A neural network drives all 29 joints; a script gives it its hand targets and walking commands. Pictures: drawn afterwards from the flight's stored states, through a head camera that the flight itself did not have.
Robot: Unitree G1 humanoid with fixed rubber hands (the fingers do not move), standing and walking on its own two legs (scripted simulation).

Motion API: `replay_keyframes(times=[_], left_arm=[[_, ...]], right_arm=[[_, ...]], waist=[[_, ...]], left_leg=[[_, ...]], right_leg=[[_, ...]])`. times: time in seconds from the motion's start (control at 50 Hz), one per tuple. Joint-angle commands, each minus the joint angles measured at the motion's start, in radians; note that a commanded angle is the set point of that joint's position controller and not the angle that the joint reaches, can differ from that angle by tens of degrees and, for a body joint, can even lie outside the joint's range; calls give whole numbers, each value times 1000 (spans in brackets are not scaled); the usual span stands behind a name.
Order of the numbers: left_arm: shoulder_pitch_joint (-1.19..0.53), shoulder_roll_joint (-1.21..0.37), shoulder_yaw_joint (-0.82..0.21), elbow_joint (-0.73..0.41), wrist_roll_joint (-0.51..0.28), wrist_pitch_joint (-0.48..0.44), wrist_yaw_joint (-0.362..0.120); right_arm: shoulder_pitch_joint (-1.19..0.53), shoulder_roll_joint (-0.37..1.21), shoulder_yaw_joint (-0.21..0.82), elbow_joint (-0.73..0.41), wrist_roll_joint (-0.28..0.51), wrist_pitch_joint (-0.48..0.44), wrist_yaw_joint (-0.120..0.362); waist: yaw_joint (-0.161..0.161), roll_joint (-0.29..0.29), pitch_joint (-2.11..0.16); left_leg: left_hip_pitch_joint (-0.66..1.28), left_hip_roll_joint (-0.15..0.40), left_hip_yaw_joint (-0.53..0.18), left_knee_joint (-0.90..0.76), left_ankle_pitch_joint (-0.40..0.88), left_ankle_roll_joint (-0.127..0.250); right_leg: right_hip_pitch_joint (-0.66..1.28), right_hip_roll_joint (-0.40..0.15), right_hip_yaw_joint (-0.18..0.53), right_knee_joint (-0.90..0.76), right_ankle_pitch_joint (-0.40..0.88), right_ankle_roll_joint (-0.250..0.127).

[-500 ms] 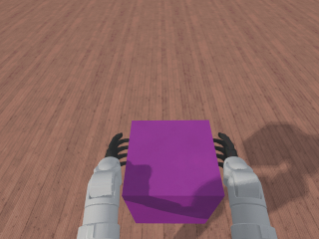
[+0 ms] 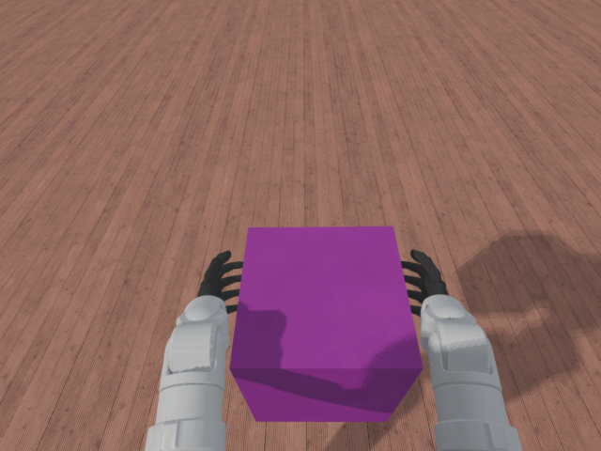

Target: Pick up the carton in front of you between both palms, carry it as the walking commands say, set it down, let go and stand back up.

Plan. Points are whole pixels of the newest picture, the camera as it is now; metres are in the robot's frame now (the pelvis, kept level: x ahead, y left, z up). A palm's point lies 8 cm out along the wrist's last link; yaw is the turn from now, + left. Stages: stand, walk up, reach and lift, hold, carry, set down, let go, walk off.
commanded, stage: carry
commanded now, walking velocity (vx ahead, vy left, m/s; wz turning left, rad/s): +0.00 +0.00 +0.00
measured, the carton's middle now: (320, 329) +0.29 +0.00 -0.04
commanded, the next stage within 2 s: hold in 0.12 s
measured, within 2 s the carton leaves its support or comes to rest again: neither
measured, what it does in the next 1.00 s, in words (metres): shifts its weight, turning right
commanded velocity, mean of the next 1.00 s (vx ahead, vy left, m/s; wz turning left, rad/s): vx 0.00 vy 0.00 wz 0.00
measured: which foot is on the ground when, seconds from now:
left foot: down 0.00-1.00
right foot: down 0.00-1.00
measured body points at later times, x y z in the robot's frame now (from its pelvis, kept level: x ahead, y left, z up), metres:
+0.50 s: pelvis -0.01 +0.04 +0.01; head -0.03 +0.05 +0.46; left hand +0.33 +0.11 +0.04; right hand +0.25 -0.19 +0.04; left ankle +0.09 +0.16 -0.73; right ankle -0.06 -0.09 -0.73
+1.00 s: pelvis +0.00 +0.07 +0.01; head -0.02 +0.10 +0.46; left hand +0.34 +0.14 +0.05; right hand +0.26 -0.15 +0.05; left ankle +0.09 +0.16 -0.73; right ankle -0.05 -0.08 -0.73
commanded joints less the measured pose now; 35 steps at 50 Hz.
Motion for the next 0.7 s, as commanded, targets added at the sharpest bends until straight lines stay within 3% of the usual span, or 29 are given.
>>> replay_keyframes(times=[0.0, 0.1, 0.12, 0.14, 0.16, 0.18, 0.2, 0.24, 0.26, 0.32, 0.36, 0.44, 0.6, 0.68], left_arm=[[-442, -871, -570, -50, -243, -29, -219], [-443, -872, -569, -49, -243, -29, -220], [-321, -881, -553, -93, -238, -34, -219], [-382, -831, -551, -133, -237, -52, -220], [-400, -837, -564, -121, -236, -60, -224], [-420, -831, -585, -125, -248, -69, -233], [-441, -848, -597, -124, -254, -74, -237], [-442, -855, -597, -104, -248, -78, -238], [-444, -859, -588, -88, -236, -80, -239], [-414, -881, -539, -25, -198, -78, -231], [-410, -893, -514, 17, -179, -73, -232], [-435, -918, -485, 80, -162, -67, -241], [-539, -962, -526, 82, -190, -58, -279], [-565, -971, -530, 87, -196, -52, -292]], right_arm=[[-453, 876, 574, -60, 248, -35, 219], [-454, 877, 573, -59, 248, -35, 220], [-370, 897, 551, -13, 233, -53, 224], [-343, 872, 508, 5, 199, -87, 209], [-340, 858, 486, 2, 179, -100, 199], [-326, 851, 468, 13, 163, -110, 187], [-357, 857, 477, -1, 169, -117, 187], [-387, 878, 496, 5, 189, -120, 194], [-422, 889, 508, 11, 194, -118, 203], [-489, 902, 545, 9, 231, -107, 235], [-514, 902, 547, 37, 233, -98, 251], [-550, 908, 522, 81, 231, -93, 273], [-559, 932, 448, 140, 192, -104, 291], [-564, 936, 420, 160, 180, -108, 301]], waist=[[1, -1, -261], [1, -2, -261], [19, -160, -117], [-24, -132, -152], [-30, -91, -179], [-50, -79, -193], [-39, -42, -199], [-29, -24, -207], [-10, -43, -195], [36, -32, -176], [52, -42, -149], [49, -34, -123], [-4, 14, -145], [-14, 37, -155]], left_leg=[[215, 63, -76, -16, 191, 12], [214, 63, -74, -15, 190, 11], [551, -229, -216, -33, 299, 37], [540, -214, -252, -38, 368, 30], [484, -213, -261, -62, 389, 23], [464, -211, -259, -75, 379, 11], [466, -219, -248, -80, 356, 1], [454, -233, -244, -95, 306, -9], [462, -238, -237, -108, 240, -9], [441, -252, -229, -128, 208, -3], [426, -251, -224, -147, 157, -1], [478, -239, -220, -164, 110, 0], [571, -203, -229, -180, 30, -28], [582, -187, -242, -187, -13, -40]], right_leg=[[-34, -117, 93, -118, 294, 0], [-35, -118, 92, -117, 299, -1], [-162, 44, 323, -232, 612, 1], [-75, 55, 328, -216, 682, -2], [32, 73, 327, -206, 734, 14], [100, 82, 318, -230, 669, 20], [106, 87, 309, -232, 663, 30], [149, 95, 301, -246, 614, 33], [122, 97, 289, -262, 525, 38], [120, 108, 284, -257, 528, 58], [111, 115, 272, -265, 455, 65], [26, 125, 263, -284, 337, 56], [-77, 141, 249, -303, 159, 15], [-96, 146, 247, -295, 121, 0]])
